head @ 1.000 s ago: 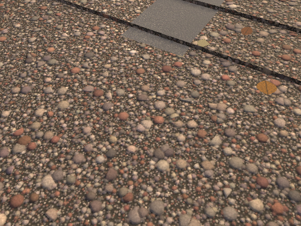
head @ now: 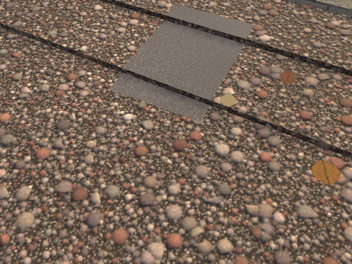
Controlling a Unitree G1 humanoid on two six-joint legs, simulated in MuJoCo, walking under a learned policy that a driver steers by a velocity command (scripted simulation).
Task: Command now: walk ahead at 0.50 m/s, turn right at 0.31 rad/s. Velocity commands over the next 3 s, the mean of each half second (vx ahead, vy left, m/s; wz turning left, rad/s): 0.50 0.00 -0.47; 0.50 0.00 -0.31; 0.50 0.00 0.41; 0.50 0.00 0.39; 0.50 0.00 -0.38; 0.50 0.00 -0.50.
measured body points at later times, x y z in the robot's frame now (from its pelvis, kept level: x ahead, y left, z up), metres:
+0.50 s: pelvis +0.28 +0.03 +0.00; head +0.31 +0.03 +0.45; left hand +0.37 +0.30 -0.13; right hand +0.41 -0.26 -0.08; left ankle +0.38 +0.12 -0.73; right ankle +0.12 -0.07 -0.66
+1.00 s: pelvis +0.51 -0.10 +0.00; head +0.54 -0.12 +0.45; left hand +0.80 +0.03 -0.08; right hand +0.37 -0.34 -0.14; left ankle +0.42 +0.11 -0.66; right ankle +0.54 -0.22 -0.73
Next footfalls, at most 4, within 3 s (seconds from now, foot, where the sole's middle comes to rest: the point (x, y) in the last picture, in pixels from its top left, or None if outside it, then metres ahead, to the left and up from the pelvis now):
0.42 left None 0.42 0.12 -0.76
0.92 right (247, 229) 0.57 -0.24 -0.76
1.46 left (202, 153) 0.93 -0.10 -0.76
1.92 right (241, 100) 1.22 -0.31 -0.73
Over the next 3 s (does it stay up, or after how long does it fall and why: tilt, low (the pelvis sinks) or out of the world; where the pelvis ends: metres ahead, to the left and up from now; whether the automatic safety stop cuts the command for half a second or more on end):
stays up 1.54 -0.28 0.06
